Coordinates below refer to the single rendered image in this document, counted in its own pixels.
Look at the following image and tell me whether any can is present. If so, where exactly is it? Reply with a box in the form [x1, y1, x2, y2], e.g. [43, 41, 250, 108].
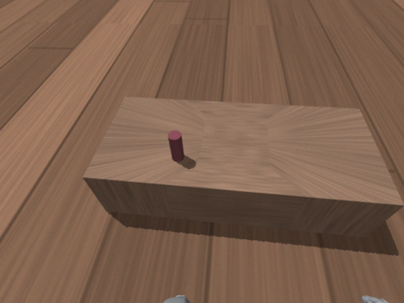
[168, 130, 184, 162]

